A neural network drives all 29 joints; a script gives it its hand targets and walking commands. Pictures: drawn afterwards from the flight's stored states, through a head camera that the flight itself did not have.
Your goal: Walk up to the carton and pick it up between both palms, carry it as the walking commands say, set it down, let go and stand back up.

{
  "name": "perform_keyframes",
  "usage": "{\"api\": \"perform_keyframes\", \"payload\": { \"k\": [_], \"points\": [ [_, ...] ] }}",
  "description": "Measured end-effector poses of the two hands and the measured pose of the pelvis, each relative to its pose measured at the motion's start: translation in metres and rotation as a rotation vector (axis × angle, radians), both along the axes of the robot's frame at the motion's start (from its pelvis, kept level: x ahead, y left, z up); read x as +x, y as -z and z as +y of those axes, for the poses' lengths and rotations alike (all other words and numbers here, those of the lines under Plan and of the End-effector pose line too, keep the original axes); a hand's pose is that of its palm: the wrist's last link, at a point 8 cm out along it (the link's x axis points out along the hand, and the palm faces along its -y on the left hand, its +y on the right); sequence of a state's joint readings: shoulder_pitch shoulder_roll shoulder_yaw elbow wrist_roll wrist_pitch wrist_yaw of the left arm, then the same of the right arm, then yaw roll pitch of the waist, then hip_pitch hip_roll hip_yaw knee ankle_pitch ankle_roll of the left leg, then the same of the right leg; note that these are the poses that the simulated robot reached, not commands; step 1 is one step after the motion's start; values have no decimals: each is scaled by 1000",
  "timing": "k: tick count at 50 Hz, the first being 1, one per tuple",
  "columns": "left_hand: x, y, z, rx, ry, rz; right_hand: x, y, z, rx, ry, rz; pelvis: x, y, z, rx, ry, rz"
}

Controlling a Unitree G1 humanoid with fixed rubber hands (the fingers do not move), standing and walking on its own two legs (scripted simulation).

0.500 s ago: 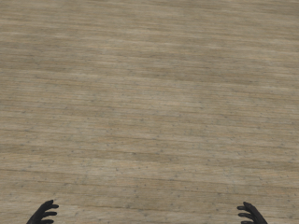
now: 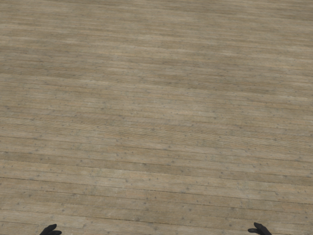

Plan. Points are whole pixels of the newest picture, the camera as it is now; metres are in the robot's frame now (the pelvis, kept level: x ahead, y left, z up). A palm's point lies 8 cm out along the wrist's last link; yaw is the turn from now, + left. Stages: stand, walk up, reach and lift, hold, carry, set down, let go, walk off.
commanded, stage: stand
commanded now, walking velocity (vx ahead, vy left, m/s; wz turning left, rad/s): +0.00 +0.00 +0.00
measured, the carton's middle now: out of the picture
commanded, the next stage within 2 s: walk up in 1.24 s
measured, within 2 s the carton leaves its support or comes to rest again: neither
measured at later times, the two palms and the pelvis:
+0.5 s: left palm out of the picture +0.09 +0.28 -0.10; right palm out of the picture +0.09 -0.32 -0.10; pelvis +0.00 -0.02 +0.01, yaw +0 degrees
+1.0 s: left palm out of the picture +0.08 +0.28 -0.10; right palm out of the picture +0.09 -0.33 -0.10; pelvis -0.01 -0.02 +0.01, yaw +0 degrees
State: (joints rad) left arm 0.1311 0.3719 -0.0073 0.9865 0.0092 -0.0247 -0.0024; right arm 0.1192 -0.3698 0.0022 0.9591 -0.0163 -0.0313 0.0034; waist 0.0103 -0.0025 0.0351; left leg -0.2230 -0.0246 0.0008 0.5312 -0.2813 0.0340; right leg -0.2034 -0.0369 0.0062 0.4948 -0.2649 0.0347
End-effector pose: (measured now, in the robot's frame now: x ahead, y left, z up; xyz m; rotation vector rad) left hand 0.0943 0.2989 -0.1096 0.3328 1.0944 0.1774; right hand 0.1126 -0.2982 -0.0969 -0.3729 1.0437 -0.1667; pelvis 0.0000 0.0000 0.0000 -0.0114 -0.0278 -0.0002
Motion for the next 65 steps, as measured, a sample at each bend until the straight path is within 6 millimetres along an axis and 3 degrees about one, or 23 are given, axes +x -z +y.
{"api": "perform_keyframes", "payload": {
  "k": [9, 31, 40, 50, 65],
  "points": [
    [-5, -6, -7, 6, -8, 36, 0, 0, -8, 14, 15, 15, 1, -6, -7, 7, -2, -5],
    [0, -13, -20, 16, -18, 40, -24, 5, -26, 16, 56, 86, -1, -11, -21, 8, -7, -12],
    [-7, -14, -18, 27, -31, 47, -30, 5, -29, 13, 59, 98, -3, -11, -24, 8, -5, -24],
    [-17, -14, -16, 27, -45, 69, -27, 2, -32, 10, 57, 82, -5, -12, -25, 11, -2, -22],
    [-12, -14, -15, 28, -47, 73, -23, 2, -34, 4, 51, 92, -1, -12, -24, 12, 1, -12]
  ]
}}
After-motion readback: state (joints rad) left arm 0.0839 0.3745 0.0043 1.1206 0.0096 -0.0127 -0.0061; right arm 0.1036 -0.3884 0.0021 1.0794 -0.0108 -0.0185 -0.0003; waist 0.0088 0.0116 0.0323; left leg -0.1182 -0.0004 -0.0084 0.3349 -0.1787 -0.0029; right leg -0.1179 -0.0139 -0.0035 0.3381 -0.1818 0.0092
